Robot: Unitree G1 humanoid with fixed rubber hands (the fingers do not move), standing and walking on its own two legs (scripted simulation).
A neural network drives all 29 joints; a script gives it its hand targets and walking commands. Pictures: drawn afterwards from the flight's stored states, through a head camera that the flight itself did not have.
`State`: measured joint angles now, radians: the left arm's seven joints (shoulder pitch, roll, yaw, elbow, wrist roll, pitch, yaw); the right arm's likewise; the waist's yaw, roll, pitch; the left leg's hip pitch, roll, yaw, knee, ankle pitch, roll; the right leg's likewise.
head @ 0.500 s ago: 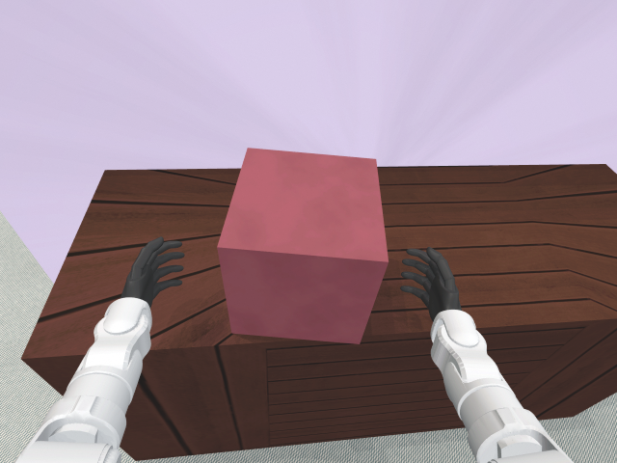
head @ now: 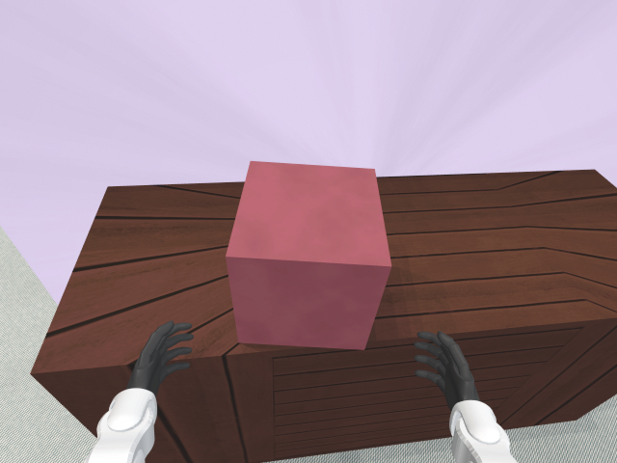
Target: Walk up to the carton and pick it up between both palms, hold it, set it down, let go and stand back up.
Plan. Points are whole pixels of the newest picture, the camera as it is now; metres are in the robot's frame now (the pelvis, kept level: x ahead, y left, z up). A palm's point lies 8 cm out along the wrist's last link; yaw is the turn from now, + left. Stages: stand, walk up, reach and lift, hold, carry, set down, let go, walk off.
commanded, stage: set down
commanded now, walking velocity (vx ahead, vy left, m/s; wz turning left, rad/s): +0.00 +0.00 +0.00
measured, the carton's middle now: (307, 255) +0.46 +0.00 +0.00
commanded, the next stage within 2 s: let go in 0.74 s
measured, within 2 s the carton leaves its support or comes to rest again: neither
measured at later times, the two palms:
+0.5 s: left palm (131, 435) +0.19 +0.23 -0.06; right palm (463, 445) +0.19 -0.21 -0.07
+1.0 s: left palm (137, 461) +0.17 +0.22 -0.08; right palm out of the picture +0.15 -0.23 -0.09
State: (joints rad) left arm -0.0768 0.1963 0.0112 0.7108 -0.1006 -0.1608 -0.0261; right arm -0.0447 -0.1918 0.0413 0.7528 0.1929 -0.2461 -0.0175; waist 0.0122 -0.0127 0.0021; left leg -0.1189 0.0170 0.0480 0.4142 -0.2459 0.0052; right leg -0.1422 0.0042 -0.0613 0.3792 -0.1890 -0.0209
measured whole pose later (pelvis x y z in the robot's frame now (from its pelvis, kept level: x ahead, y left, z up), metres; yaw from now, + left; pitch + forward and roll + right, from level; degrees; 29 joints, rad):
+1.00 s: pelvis +0.01 -0.01 +0.00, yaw -1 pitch -3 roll -1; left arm 0.21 0.22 -0.02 0.49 -0.02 0.11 0.03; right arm 0.17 -0.17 -0.05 0.78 -0.02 -0.24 0.03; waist 0.01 -0.01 0.09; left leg -0.10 0.04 0.07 0.42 -0.27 -0.01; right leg -0.13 0.03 -0.04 0.39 -0.21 -0.03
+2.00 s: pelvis -0.01 +0.00 -0.01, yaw +8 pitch +0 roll -1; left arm 0.40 0.18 0.03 0.95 0.03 0.01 0.02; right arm 0.36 -0.18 -0.01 0.89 -0.02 0.01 -0.01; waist 0.02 0.01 -0.05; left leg -0.27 -0.04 -0.07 0.52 -0.25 0.02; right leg -0.23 -0.06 -0.18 0.47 -0.24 -0.01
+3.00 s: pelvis -0.01 -0.02 -0.01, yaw +9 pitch -1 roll -1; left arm 0.34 0.11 0.04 1.14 0.02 0.02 0.04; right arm 0.33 -0.12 0.00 1.08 -0.01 0.01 -0.05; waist 0.02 0.01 -0.01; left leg -0.25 -0.02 -0.11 0.51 -0.24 -0.01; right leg -0.20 -0.04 -0.21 0.46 -0.24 -0.04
